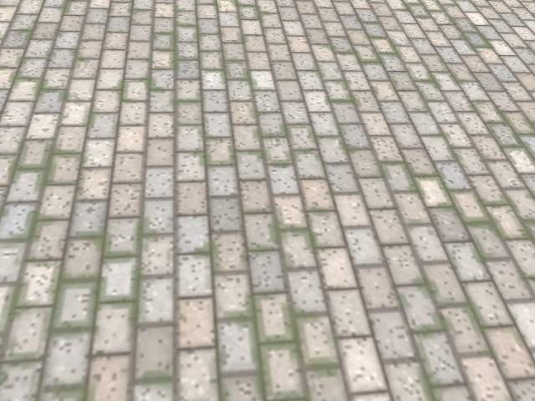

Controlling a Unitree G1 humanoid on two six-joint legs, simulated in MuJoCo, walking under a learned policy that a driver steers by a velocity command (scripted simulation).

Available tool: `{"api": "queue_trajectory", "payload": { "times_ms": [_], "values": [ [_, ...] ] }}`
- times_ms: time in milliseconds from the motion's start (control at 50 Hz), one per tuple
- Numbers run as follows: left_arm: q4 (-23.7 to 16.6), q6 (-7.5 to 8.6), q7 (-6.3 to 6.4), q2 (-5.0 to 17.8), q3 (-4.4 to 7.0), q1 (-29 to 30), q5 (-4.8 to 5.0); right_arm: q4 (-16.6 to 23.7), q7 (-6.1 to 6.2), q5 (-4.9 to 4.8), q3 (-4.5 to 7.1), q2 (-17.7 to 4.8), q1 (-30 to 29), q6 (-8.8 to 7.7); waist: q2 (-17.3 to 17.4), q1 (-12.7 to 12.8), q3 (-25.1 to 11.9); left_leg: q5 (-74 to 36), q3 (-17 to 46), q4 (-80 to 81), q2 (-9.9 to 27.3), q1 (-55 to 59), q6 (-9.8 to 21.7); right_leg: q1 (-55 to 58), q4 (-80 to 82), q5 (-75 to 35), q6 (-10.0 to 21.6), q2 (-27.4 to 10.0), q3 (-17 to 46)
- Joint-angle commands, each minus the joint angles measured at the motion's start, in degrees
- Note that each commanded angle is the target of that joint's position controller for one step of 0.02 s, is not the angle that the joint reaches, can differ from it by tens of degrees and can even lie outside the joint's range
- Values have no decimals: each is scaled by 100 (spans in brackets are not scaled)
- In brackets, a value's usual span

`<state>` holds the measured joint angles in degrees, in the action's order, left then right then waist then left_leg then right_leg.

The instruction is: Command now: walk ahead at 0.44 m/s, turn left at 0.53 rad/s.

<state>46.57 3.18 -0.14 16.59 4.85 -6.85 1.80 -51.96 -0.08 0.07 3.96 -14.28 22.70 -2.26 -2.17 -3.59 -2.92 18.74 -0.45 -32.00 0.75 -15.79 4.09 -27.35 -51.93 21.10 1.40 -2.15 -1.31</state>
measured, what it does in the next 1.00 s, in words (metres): walks ahead: right foot, then left foot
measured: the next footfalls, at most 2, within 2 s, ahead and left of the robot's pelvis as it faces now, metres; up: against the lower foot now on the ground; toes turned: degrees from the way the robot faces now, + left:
right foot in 0.38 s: +0.37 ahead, -0.10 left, +0.00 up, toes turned +2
left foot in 0.82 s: +0.33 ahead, +0.12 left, +0.00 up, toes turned +7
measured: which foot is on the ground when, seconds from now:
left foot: down 0.00-0.38, up 0.40-0.80, down 0.82-1.00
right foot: up 0.00-0.36, down 0.38-0.82, up 0.84-1.00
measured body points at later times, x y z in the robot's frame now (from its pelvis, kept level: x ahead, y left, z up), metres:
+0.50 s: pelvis +0.23 -0.02 -0.01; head +0.28 -0.02 +0.44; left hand +0.40 +0.23 -0.12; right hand +0.28 -0.30 -0.14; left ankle +0.09 +0.10 -0.63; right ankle +0.33 -0.11 -0.74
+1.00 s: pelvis +0.29 +0.02 +0.01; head +0.33 +0.05 +0.45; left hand +0.41 +0.33 -0.12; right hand +0.45 -0.25 -0.09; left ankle +0.29 +0.12 -0.74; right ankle +0.31 -0.12 -0.67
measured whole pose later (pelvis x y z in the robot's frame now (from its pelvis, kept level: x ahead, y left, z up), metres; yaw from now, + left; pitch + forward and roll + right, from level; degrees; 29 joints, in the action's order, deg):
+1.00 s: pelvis +0.29 +0.02 +0.01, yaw +11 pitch +2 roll -3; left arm 48.9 -1.0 2.2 18.3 4.5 -1.9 0.2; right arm -42.8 1.8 -0.2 4.2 -16.5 13.4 -0.1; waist -1.1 -1.2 2.7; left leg 11.6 4.8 -26.6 -0.7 -17.0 1.8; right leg -28.9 -57.6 25.1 -2.6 2.5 1.5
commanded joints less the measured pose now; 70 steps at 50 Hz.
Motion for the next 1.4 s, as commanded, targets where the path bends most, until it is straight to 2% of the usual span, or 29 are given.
{"api": "queue_trajectory", "payload": {
  "times_ms": [20, 100, 260, 320, 360, 380, 400, 420, 440, 480, 540, 600, 700, 800, 820, 840, 860, 880, 940, 1040, 1200, 1220, 1240, 1260, 1280, 1300, 1340, 1360, 1400],
  "values": [
    [-548, 332, 11, 636, 138, 832, -183, 438, 55, -66, 160, -948, -59, -216, 908, 136, 753, 914, 2756, 2419, 1495, 1189, 857, -2200, -84, -879, -10, -203, 483],
    [-474, 312, -56, 254, 70, 1005, -162, 336, 171, -64, 101, -733, 421, -226, 857, 62, 401, -967, 1675, 2281, 1045, 1509, 619, -1560, 937, -2072, -200, 35, 345],
    [-695, 327, -279, -20, -128, 1891, -76, 100, 214, -21, 109, -706, 774, -132, 986, -312, 887, -2620, 841, 1950, 1023, 1579, 472, -945, 2329, -2631, -89, 149, -98],
    [-544, 356, -349, 257, -56, 1363, -105, 121, 222, 7, 139, -831, 535, -87, 1103, -3, 541, -4401, 628, 1276, 1079, 1803, 283, -143, 2418, -2396, 219, 341, -194],
    [-110, 372, -326, 603, 91, 76, -171, 234, 246, 2, 144, -886, 180, -79, 994, 669, -186, -5585, 325, -142, 760, 1825, -13, 1281, 2761, -2863, 493, 590, -327],
    [35, 358, -279, 894, 148, -674, -250, 375, 250, 100, 119, -848, 144, -103, 521, 926, -870, -4201, 259, -1537, 514, 755, -249, 2928, 2398, -4394, 821, -167, 544],
    [35, 294, -254, 1333, 178, -886, -331, 456, 189, 218, -70, -194, 909, -184, -1203, 449, -1778, 752, 119, -3961, -428, -1226, -710, 4909, 2076, -6438, 1960, -1805, 2768],
    [84, 218, -274, 979, 98, -960, -187, 321, 119, 67, -57, -480, 1172, -252, -1070, 585, -2481, 1803, 799, -4908, -496, -1705, -792, 5185, 2602, -5693, 2373, -2054, 3779],
    [-100, 138, -228, 863, 92, -471, -115, 490, 101, -106, 36, -828, 509, -279, -651, 655, -1683, 1495, 838, -5045, -186, -2091, -764, 4415, 2792, -4756, 2100, -1710, 3139],
    [-260, 48, -118, 487, -39, 201, -122, 644, 201, -67, 94, -944, -312, -201, 342, 487, -607, 919, 619, -4429, 212, -2023, -759, 2706, 3165, -4268, 1681, -1276, 2130],
    [-53, 71, -98, 212, -165, 354, -326, 593, 291, -21, 46, -495, -47, 39, -74, 98, -362, 689, 527, -2925, 476, -710, -750, 1075, 3524, -4149, 1506, -931, 1276],
    [139, 74, -54, 366, -139, 364, -423, 578, 298, -21, -42, -315, -188, 126, -418, 114, -504, 41, 363, -1602, 436, 17, -743, 753, 3625, -4211, 1391, -827, 753],
    [120, -184, 132, 829, -23, 418, -278, 902, 241, -76, 83, -798, -965, 301, -305, 338, -60, -84, 221, -1285, 358, -343, -591, 910, 3954, -1147, 1292, -1126, 1022],
    [127, -379, 253, 752, -24, 286, -90, 943, 147, -15, 122, -703, -864, 255, -162, 169, 72, -662, -31, 164, 126, 60, -269, 1364, 3164, -1366, 857, -1055, 758],
    [148, -390, 261, 615, -45, 110, -91, 999, 145, 30, 189, -967, -810, 245, 265, 208, 100, -1537, 541, 750, 440, 252, -36, 1229, 2489, -1307, 482, -741, 400],
    [-7, -357, 242, 329, -94, 10, -257, 1112, 199, 22, 311, -1514, -824, 253, 1636, 560, -3, -3009, 2023, 1002, 1462, 752, 547, 365, 1146, -249, -49, 77, -399],
    [-237, -313, 263, 440, -67, 771, -288, 1098, 168, 86, 328, -1549, -572, 214, 2047, 45, 148, -3539, 3001, 1403, 2047, 915, 1366, -681, 198, 1303, -244, 711, -179],
    [-244, -293, 243, 567, -8, 787, -244, 1109, 155, 164, 295, -1388, -455, 117, 1481, 51, -68, -3628, 2875, 1338, 1907, 1084, 1431, -869, -745, 1497, -248, 547, 336],
    [-18, -376, 258, 613, 63, 420, -170, 1310, 201, -60, 286, -1228, -1146, 73, 746, 384, -258, -3730, 2035, 1050, 1355, 1196, 831, -905, -1025, 607, -367, 263, 566],
    [-100, -335, 218, 415, -3, 636, -105, 1380, 283, -60, 321, -1260, -1019, 241, 1010, 287, -380, -3518, 1975, 995, 1039, 1185, 825, -387, 191, 77, -564, 416, 476],
    [67, -217, 46, 615, 46, -23, -85, 1557, 287, -121, 289, -1226, -1437, 412, 1268, 482, -402, -2594, 2448, 709, 754, 667, 515, 1253, 2715, -924, -369, 449, 333],
    [112, -210, 37, 697, 76, -133, -132, 1533, 303, -114, 248, -1115, -1325, 422, 1086, 484, -378, -1963, 2324, 536, 536, 384, 284, 1717, 3177, -1486, -234, 233, 414],
    [74, -220, 54, 1030, 139, -209, -246, 1516, 302, -20, 164, -843, -1087, 419, 156, 353, -434, -632, 1789, -367, 3, -292, -19, 2314, 3408, -1910, 124, -776, 1400],
    [68, -255, 62, 1406, 192, -121, -370, 1665, 299, -28, 149, -736, -975, 357, -1186, 163, -131, 1597, 1052, -1175, -928, -1418, -328, 2345, 3538, -2933, 1085, -1759, 2731],
    [-38, -202, 63, 1160, 125, -10, -437, 1628, 303, 47, 258, -1185, -1035, 295, -960, 324, -87, 1908, 1201, -2446, -600, -1484, -541, 1943, 3644, -2738, 1662, -2185, 3133],
    [-106, -168, 80, 951, 70, 243, -382, 1510, 297, -33, 358, -1423, -1028, 296, -573, 256, 49, 1544, 1261, -2984, -525, -1471, -581, 1806, 3613, -2445, 1523, -1851, 2644],
    [-120, -147, 99, 672, -21, 540, -186, 1341, 340, -4, 338, -1212, -937, 384, -511, 178, 229, 924, 1250, -3161, -447, -1508, -754, 1822, 3510, -2093, 1082, -1265, 1896],
    [-63, -150, 117, 569, -78, 499, -166, 1322, 334, -2, 286, -1031, -940, 400, -524, 193, 245, 731, 1220, -3129, -435, -1360, -833, 1781, 3482, -2335, 1067, -1137, 1679],
    [156, -176, 141, 503, -115, 106, -152, 1349, 267, -30, 146, -711, -1066, 358, -655, 343, 158, 311, 718, -2160, -192, -1187, -891, 1985, 3787, -747, 976, -844, 1401]
  ]
}}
